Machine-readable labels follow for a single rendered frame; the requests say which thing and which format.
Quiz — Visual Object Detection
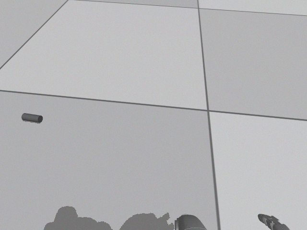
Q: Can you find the can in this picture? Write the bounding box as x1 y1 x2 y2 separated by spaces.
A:
22 113 43 123

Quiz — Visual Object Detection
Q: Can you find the right robot hand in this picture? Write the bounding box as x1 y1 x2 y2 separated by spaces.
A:
258 214 290 230

